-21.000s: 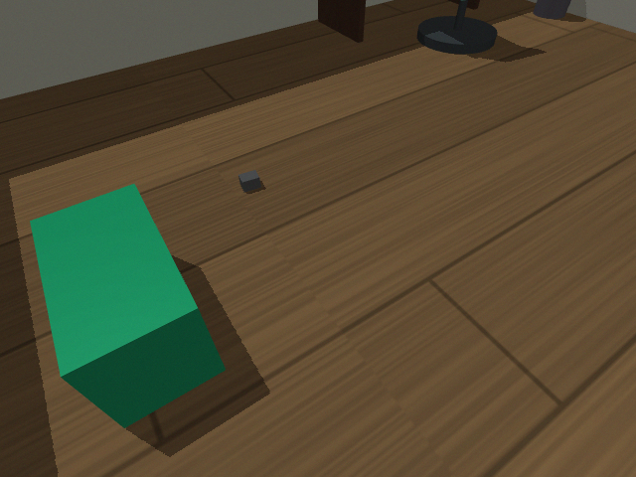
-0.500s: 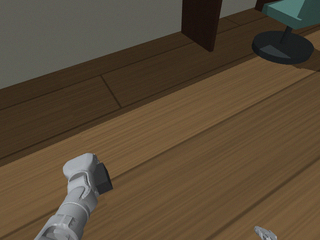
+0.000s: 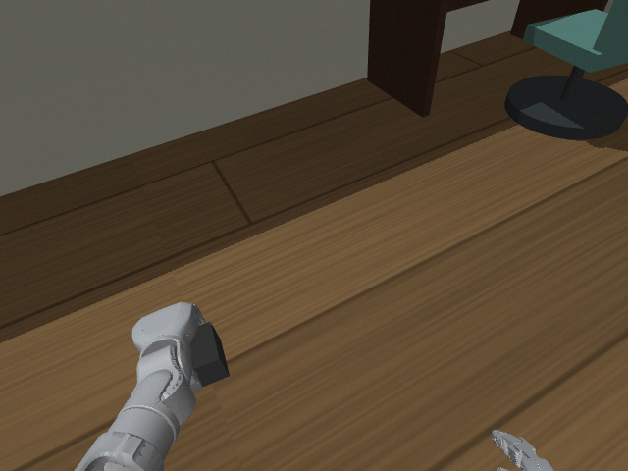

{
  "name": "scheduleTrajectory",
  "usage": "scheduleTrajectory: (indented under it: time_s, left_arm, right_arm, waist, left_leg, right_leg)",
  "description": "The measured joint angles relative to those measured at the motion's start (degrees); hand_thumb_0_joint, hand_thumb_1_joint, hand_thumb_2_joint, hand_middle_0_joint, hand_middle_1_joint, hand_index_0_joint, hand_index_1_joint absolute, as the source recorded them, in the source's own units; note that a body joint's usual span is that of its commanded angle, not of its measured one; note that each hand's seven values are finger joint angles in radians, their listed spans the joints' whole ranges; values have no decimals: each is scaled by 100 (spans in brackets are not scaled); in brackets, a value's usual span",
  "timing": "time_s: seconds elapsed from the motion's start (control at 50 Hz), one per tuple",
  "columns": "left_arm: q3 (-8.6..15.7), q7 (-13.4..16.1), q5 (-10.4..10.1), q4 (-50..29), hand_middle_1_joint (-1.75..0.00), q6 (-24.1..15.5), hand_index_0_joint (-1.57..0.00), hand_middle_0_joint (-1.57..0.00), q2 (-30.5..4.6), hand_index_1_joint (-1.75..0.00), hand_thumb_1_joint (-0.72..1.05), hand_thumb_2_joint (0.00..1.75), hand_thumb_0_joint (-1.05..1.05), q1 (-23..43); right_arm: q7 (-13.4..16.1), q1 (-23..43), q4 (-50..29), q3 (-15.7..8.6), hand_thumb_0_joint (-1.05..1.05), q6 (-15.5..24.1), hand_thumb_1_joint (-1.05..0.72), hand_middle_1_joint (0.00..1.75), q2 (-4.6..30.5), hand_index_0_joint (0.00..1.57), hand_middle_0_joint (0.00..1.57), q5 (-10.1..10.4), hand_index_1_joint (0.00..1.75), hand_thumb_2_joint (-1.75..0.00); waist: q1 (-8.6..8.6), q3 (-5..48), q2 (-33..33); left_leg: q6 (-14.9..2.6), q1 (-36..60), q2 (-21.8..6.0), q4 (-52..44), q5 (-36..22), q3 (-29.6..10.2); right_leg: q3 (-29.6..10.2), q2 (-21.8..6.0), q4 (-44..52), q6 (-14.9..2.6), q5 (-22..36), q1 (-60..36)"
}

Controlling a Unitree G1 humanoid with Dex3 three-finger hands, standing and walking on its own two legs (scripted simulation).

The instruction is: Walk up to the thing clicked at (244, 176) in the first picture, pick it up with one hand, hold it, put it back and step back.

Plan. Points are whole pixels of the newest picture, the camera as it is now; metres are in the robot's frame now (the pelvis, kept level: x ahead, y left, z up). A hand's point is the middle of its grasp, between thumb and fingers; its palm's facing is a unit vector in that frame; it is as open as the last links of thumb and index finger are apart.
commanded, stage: hold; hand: left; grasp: from above
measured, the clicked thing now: (192, 359) +0.32 +0.22 -0.07
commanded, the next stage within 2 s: crouch in 1.14 s
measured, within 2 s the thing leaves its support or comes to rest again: neither
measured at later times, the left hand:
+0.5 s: hand (178, 362) +0.29 +0.22 -0.03, palm faces -0.38 -0.19 -0.90, open 9.4 cm
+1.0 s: hand (183, 351) +0.30 +0.21 -0.02, palm faces -0.39 -0.20 -0.90, open 9.5 cm
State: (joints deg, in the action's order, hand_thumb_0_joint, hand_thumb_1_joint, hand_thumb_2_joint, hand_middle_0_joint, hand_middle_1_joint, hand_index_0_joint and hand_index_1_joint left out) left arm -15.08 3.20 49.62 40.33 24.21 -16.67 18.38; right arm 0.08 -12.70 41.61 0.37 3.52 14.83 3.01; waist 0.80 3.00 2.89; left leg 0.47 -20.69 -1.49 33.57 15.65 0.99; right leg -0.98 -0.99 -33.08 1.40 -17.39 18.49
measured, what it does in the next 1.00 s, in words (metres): stands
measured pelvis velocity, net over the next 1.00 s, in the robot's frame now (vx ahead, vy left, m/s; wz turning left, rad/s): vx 0.00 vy -0.01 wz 0.00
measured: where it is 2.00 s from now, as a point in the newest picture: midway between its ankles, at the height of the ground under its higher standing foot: outside the picture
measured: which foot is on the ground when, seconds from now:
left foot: down 0.00-1.00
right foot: down 0.00-1.00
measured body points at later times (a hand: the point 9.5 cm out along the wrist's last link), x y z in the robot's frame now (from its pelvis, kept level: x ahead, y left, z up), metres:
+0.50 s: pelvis -0.01 +0.00 +0.00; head -0.01 -0.03 +0.45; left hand +0.31 +0.23 +0.03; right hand +0.15 -0.24 -0.10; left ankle +0.02 +0.12 -0.73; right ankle +0.00 -0.14 -0.73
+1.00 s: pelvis +0.00 -0.01 +0.01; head +0.01 -0.03 +0.46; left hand +0.32 +0.22 +0.03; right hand +0.16 -0.25 -0.10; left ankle +0.02 +0.12 -0.73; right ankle +0.00 -0.14 -0.73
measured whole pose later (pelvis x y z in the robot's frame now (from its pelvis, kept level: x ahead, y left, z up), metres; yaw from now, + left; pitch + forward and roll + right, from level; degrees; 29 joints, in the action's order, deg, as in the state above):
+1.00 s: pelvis +0.00 -0.01 +0.01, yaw +0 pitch +1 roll +0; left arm -16.4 -1.5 50.1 33.3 26.5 -17.4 16.6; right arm 0.9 -10.9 40.1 0.8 2.3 14.8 3.7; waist -0.6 1.8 3.3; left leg 0.9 -16.1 -1.7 28.6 13.7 1.2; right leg -1.1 -0.8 -29.1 0.9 -16.0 14.5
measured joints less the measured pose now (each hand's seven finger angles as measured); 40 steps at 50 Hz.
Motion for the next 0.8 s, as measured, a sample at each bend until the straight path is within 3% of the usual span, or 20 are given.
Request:
scheduleTrajectory:
  time_s: [0.46, 0.8]
  left_arm:
    - [-85, -355, 58, -667, -52, 49, -80, -74, -104, -45, 5, 43, -2, -287]
    - [-148, -469, 42, -708, -52, 162, -79, -74, -80, -46, 6, 43, -2, -214]
  right_arm:
    - [62, 137, -148, 58, 1, -46, -88, 30, -16, 20, 20, 45, 30, -90]
    - [85, 204, -158, 77, 1, -57, -88, 30, -16, 20, 20, 57, 30, -90]
  waist:
    - [-105, -116, 43]
    - [-142, -133, 47]
  left_leg:
    - [11, 304, 3, -312, -185, 37]
    - [38, 412, -7, -444, -208, 16]
  right_leg:
    - [-35, -1, 232, -13, 155, -251]
    - [-13, 11, 326, -39, 152, -347]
